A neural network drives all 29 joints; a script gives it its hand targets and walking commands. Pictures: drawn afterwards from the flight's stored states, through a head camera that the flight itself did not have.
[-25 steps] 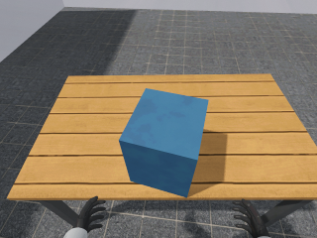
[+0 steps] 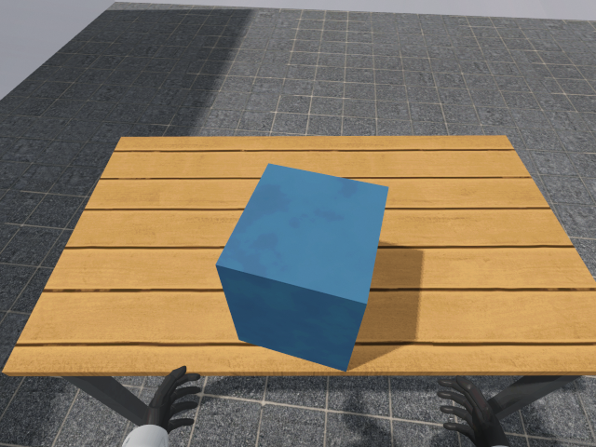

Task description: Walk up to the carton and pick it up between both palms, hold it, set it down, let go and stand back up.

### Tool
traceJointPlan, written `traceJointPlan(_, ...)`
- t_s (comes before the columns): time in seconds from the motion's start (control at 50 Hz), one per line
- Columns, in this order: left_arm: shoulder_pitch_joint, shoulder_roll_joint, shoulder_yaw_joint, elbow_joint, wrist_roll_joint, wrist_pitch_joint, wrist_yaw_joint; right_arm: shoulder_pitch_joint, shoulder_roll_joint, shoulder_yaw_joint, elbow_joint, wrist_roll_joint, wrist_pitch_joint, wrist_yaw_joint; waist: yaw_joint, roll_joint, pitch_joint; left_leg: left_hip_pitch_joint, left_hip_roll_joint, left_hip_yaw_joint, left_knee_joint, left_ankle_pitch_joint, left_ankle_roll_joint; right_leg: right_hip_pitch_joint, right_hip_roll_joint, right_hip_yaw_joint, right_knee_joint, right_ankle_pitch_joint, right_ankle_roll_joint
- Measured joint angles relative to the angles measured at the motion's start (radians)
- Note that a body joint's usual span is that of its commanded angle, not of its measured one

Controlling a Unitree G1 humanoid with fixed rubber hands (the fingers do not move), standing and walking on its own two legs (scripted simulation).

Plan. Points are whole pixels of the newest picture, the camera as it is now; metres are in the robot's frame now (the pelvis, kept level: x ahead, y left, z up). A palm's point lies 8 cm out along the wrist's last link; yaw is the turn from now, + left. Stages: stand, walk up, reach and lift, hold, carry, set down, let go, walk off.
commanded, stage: let go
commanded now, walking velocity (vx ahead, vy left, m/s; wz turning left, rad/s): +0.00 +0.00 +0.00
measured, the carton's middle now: (307, 269) +0.39 +0.02 -0.05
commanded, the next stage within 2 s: stand in 0.20 s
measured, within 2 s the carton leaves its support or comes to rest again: neither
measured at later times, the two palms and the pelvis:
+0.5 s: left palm out of the picture +0.10 +0.30 -0.10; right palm out of the picture +0.10 -0.27 -0.11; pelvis +0.00 +0.01 -0.01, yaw +1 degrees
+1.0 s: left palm out of the picture +0.02 +0.31 -0.12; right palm out of the picture +0.04 -0.26 -0.12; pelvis -0.03 +0.02 +0.00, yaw +1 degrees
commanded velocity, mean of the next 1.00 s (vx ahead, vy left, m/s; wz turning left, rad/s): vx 0.00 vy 0.00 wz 0.00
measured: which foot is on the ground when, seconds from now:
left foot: down 0.00-1.00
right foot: down 0.00-1.00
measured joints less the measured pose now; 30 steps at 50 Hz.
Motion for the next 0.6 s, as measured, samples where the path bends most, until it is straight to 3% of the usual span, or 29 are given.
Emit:
traceJointPlan(0.22, -0.004, -0.005, 0.014, 0.007, 0.008, -0.001, -0.006, -0.013, -0.010, 0.007, -0.005, 0.005, -0.006, -0.004, 0.004, 0.008, 0.007, -0.003, -0.002, -0.003, 0.004, 0.000, 0.001, -0.001, -0.002, -0.003, 0.003, 0.000, 0.002)
traceJointPlan(0.36, 0.007, 0.077, 0.020, 0.150, 0.037, -0.105, -0.002, -0.015, -0.089, 0.023, 0.089, -0.031, 0.139, -0.027, 0.007, 0.000, -0.070, -0.074, -0.012, -0.011, 0.074, -0.032, 0.008, -0.073, -0.014, -0.010, 0.085, -0.042, 0.005)
traceJointPlan(0.6, 0.053, 0.158, 0.017, 0.355, 0.036, -0.144, -0.004, 0.026, -0.176, 0.012, 0.224, -0.027, 0.185, -0.008, -0.004, 0.005, -0.093, -0.077, -0.022, -0.012, 0.093, -0.036, 0.020, -0.070, -0.023, -0.010, 0.093, -0.042, 0.014)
